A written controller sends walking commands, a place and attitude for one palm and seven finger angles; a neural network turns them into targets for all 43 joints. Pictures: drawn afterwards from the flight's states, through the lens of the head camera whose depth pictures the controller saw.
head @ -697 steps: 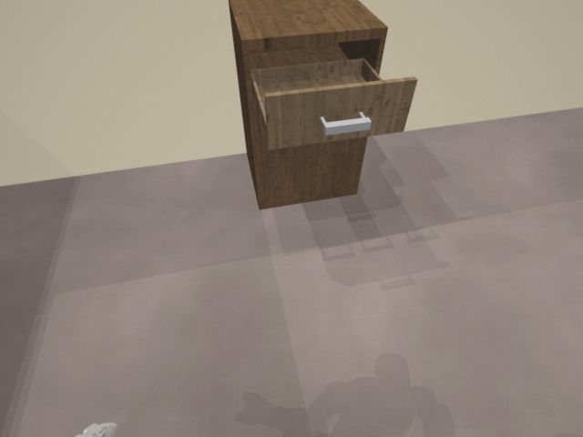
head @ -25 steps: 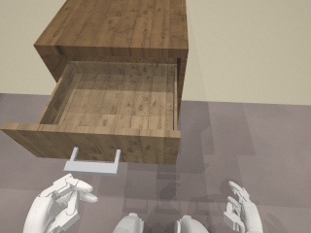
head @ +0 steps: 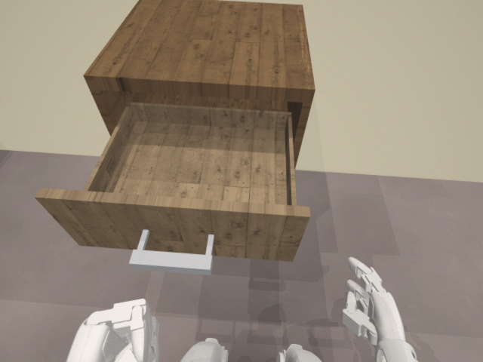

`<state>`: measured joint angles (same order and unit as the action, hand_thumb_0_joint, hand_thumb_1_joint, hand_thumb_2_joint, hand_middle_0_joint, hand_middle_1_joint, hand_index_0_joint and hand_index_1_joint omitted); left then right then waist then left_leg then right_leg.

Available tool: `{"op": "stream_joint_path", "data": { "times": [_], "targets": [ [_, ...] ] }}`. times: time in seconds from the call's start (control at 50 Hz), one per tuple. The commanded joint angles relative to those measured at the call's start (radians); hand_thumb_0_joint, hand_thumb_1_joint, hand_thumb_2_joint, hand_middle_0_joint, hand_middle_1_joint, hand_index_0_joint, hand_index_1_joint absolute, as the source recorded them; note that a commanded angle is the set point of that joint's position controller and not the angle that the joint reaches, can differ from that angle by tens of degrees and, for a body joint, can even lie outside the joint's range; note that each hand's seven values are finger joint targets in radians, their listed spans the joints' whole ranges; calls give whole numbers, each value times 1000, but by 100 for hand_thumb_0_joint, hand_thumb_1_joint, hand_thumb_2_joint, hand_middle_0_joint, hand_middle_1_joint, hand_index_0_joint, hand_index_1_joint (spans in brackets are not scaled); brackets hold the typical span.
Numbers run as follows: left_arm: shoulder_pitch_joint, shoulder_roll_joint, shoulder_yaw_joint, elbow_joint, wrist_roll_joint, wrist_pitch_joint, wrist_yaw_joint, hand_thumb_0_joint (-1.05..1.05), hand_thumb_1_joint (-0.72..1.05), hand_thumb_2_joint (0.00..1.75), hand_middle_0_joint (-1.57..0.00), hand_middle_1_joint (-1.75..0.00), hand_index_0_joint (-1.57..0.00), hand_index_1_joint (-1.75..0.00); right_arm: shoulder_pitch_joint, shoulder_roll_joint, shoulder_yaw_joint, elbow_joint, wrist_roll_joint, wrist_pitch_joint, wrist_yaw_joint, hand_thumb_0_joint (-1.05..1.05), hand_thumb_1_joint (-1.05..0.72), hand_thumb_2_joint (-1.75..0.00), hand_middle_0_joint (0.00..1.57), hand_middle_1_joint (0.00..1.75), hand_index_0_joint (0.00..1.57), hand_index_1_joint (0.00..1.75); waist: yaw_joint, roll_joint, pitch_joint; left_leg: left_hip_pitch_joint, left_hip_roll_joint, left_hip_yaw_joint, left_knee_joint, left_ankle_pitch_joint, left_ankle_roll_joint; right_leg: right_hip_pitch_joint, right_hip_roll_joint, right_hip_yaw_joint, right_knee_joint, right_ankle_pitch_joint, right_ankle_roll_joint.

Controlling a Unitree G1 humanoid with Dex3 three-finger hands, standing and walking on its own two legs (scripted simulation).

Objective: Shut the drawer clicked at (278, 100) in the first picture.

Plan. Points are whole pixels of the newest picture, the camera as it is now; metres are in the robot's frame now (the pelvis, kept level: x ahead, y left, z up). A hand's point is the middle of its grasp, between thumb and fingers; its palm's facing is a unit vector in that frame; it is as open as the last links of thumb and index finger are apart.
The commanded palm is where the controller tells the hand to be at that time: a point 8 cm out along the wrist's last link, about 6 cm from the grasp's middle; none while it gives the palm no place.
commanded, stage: raise the hand and make a fist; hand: left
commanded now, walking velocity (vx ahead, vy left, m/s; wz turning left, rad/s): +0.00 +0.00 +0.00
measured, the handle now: (175, 250) +0.31 +0.15 -0.02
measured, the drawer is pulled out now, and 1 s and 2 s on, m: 0.30 0.30 0.30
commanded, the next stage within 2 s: bring the fist close to the handle in 0.60 s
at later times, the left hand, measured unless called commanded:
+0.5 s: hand (147, 351) +0.13 +0.13 +0.09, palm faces +0.04 -1.00 +0.02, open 3.3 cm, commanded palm +0.07 +0.17 +0.08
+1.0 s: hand (166, 347) +0.14 +0.11 +0.06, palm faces +0.01 -1.00 +0.00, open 3.3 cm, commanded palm +0.10 +0.17 +0.05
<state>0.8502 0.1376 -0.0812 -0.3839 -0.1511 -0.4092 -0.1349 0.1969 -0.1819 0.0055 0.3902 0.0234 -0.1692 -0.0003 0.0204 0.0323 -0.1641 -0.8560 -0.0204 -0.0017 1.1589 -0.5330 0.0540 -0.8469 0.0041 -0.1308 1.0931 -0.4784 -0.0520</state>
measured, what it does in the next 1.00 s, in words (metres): stands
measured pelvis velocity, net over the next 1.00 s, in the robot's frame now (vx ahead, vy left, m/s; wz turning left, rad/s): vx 0.00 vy -0.01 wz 0.00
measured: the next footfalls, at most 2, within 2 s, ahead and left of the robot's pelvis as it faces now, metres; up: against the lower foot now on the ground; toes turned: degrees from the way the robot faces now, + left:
none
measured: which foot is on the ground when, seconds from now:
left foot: down 0.00-1.00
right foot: down 0.00-1.00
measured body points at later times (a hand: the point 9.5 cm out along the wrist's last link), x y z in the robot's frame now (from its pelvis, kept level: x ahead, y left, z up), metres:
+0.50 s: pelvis +0.01 +0.01 -0.01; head +0.06 +0.02 +0.44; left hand +0.13 +0.18 +0.09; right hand +0.23 -0.20 -0.05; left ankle +0.02 +0.08 -0.65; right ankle +0.04 -0.10 -0.65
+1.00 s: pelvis +0.00 -0.01 -0.02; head +0.06 +0.00 +0.43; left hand +0.14 +0.17 +0.06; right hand +0.22 -0.22 -0.07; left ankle +0.02 +0.08 -0.65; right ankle +0.04 -0.10 -0.65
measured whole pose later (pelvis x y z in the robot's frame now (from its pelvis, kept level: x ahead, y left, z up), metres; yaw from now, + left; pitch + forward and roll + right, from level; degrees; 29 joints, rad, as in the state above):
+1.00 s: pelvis +0.00 -0.01 -0.02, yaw +0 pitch +16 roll -2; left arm 0.85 0.14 -0.12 -0.38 -0.10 -0.45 -0.08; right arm 0.21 -0.19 -0.01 0.36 0.02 -0.12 0.00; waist 0.02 0.03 -0.19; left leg -0.96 -0.02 -0.01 1.26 -0.58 0.05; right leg -0.95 0.01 -0.14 1.19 -0.53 -0.06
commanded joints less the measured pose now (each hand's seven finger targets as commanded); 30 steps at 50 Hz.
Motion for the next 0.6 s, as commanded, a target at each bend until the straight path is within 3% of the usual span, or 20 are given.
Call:
{"op": "stream_joint_path", "data": {
  "times": [0.0,0.04,0.12,0.14,0.2,0.26,0.48,0.5,0.58],
  "targets": [
    [92,28,-21,-255,12,-44,27,0,90,90,-140,-160,-140,-160,-67,-128,-48,-199,0,-44,0,0,-90,-90,20,30,20,30,-12,-10,-67,56,17,-80,-233,99,-20,86,11,49,-155,-28,7],
    [130,37,-22,-273,26,-40,41,0,90,90,-140,-160,-140,-160,-67,-125,-50,-208,0,-38,2,0,-90,-90,20,30,20,30,2,-3,-91,63,18,-80,-230,131,-23,99,13,50,-143,0,5],
    [164,7,-84,-339,41,-33,51,0,90,90,-140,-160,-140,-160,-55,-125,-46,-233,0,-31,15,0,-90,-90,20,30,20,30,-2,13,-99,80,20,-88,-228,162,-30,91,13,38,-125,20,5],
    [181,22,-73,-346,47,-26,58,0,90,90,-140,-160,-140,-160,-55,-124,-50,-237,2,-28,15,0,-90,-90,20,30,20,30,7,3,-110,80,21,-89,-228,180,-31,100,14,42,-124,33,3],
    [216,15,-87,-344,63,-13,66,0,90,90,-140,-160,-140,-160,-47,-121,-53,-241,3,-17,17,0,-90,-90,20,30,20,30,1,-25,-99,79,22,-90,-223,205,-38,97,14,33,-115,54,6],
    [245,23,-70,-342,70,-10,74,0,90,90,-140,-160,-140,-160,-51,-118,-57,-247,4,-6,14,0,-90,-90,20,30,20,30,15,-13,-108,77,21,-89,-222,245,-49,106,13,34,-100,77,4],
    [266,14,-88,-362,61,-48,74,0,90,90,-140,-160,-140,-160,-38,-116,-64,-249,5,-14,20,0,-90,-90,20,30,20,30,9,-11,-136,75,16,-81,-196,272,-47,106,11,40,-99,101,6],
    [278,17,-84,-359,61,-49,73,0,90,90,-140,-160,-140,-160,-36,-115,-66,-248,6,-14,18,0,-90,-90,20,30,20,30,11,-33,-140,73,15,-80,-192,275,-43,114,11,44,-101,111,7],
    [269,19,-90,-342,62,-45,66,0,90,90,-140,-160,-140,-160,-49,-113,-65,-249,8,-11,15,0,-90,-90,20,30,20,30,0,-43,-105,41,9,-72,-188,220,-32,118,9,56,-117,96,8]
  ]
}}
